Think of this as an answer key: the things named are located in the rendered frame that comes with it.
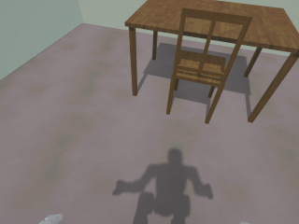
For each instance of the table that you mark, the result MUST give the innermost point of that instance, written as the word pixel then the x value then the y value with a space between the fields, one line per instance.
pixel 270 28

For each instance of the left robot hand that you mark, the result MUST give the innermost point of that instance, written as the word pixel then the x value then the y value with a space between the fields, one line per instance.
pixel 52 219

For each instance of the chair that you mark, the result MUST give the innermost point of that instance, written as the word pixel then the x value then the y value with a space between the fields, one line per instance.
pixel 201 67

